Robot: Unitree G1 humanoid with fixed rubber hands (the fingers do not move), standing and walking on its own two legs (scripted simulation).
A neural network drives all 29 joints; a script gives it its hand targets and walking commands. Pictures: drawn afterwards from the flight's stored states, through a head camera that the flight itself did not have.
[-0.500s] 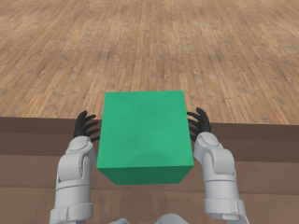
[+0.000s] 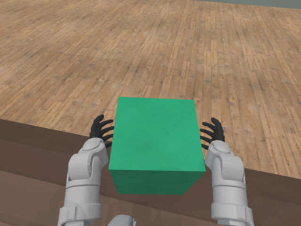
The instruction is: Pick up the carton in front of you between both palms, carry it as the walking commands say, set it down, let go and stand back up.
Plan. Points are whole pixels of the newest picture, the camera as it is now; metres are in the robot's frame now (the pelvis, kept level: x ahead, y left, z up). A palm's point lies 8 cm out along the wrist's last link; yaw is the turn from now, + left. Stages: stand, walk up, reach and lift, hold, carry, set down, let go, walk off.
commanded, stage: carry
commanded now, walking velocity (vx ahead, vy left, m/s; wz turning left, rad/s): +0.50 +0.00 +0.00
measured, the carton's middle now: (153, 150) +0.33 +0.02 +0.00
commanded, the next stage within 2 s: none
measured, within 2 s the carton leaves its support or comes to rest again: neither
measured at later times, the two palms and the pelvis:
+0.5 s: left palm (129, 95) +0.68 +0.15 -0.09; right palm (196, 102) +0.65 -0.17 -0.09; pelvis +0.36 +0.02 -0.13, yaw -1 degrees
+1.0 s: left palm (138, 76) +1.04 +0.14 -0.23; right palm (184, 79) +1.06 -0.17 -0.25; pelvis +0.74 -0.02 -0.29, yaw -1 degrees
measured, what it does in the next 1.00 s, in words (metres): goes down: left foot 0.13 m lower, then right foot 0.13 m lower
